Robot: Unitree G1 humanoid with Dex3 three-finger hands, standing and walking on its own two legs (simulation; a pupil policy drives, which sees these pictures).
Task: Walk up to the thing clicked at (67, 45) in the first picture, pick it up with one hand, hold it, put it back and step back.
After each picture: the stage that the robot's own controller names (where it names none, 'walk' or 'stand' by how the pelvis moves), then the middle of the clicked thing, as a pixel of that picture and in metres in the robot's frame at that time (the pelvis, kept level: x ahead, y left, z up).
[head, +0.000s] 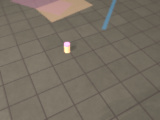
stand; (67, 47) +1.35 +0.18 -0.72
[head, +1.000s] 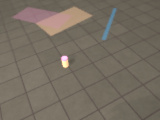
walk; (65, 61) +1.22 +0.30 -0.70
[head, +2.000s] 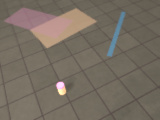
walk; (61, 88) +0.78 +0.29 -0.71
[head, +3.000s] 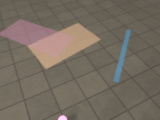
walk; out of the picture +0.50 +0.20 -0.72
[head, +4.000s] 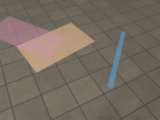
stand; out of the picture +0.40 +0.21 -0.71
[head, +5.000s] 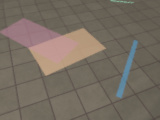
stand; out of the picture +0.38 +0.16 -0.72
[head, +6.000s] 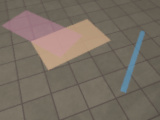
stand; out of the picture +0.35 +0.19 -0.71
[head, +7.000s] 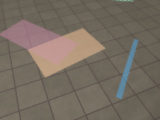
stand; out of the picture +0.36 +0.19 -0.72
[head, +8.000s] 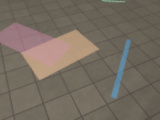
stand; out of the picture +0.35 +0.20 -0.72
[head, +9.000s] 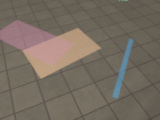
stand; out of the picture +0.35 +0.19 -0.73
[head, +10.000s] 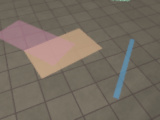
stand; out of the picture +0.35 +0.19 -0.73
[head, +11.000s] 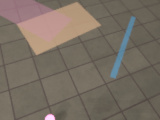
go down; out of the picture +0.38 +0.19 -0.68
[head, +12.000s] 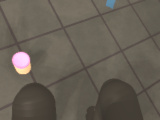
go down; (22, 63) +0.45 +0.21 -0.29
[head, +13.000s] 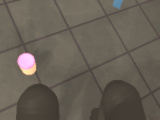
close in; (27, 64) +0.45 +0.20 -0.30
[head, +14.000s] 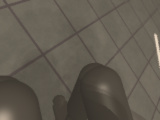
close in; out of the picture +0.44 +0.24 -0.22
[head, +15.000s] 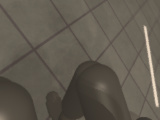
close; out of the picture +0.43 +0.26 -0.23
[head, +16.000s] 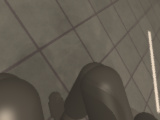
lift; out of the picture +0.38 +0.23 -0.23
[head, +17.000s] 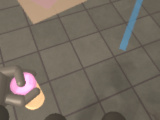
lift; (29, 92) +0.32 +0.18 -0.02
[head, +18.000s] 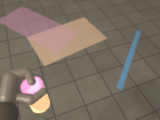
hold; (36, 95) +0.32 +0.17 +0.01
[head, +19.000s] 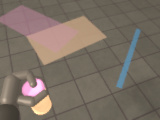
hold; (37, 97) +0.32 +0.17 +0.00
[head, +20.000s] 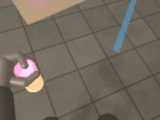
crouch; (30, 76) +0.39 +0.18 -0.07
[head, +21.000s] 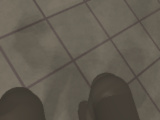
lower; out of the picture +0.48 +0.25 -0.13
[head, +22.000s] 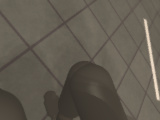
lower; out of the picture +0.43 +0.26 -0.23
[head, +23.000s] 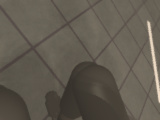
lower; out of the picture +0.43 +0.26 -0.23
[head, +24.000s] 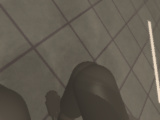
lower; out of the picture +0.43 +0.26 -0.24
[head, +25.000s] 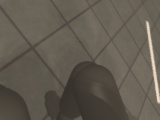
lower; out of the picture +0.43 +0.26 -0.24
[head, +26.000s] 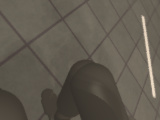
open; out of the picture +0.43 +0.24 -0.23
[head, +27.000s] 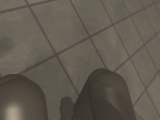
stand; out of the picture +0.42 +0.23 -0.25
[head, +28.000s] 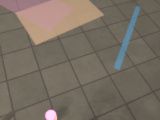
stand; (51, 117) +0.38 +0.17 -0.60
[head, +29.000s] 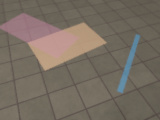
stand; out of the picture +0.37 +0.16 -0.66
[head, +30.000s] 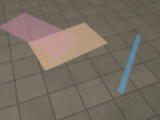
stand; out of the picture +0.37 +0.16 -0.66
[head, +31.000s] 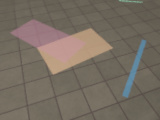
stand; out of the picture +0.39 +0.16 -0.72
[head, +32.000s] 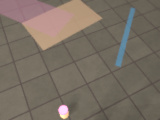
walk; (63, 112) +0.44 +0.13 -0.70
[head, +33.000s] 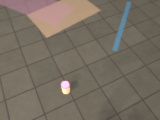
walk; (65, 87) +0.66 +0.16 -0.70
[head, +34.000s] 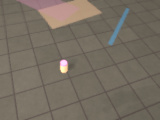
stand; (63, 66) +0.99 +0.15 -0.70
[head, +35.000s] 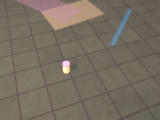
stand; (66, 67) +1.00 +0.16 -0.72
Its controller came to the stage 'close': yes
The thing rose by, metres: 0.70
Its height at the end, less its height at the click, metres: +0.00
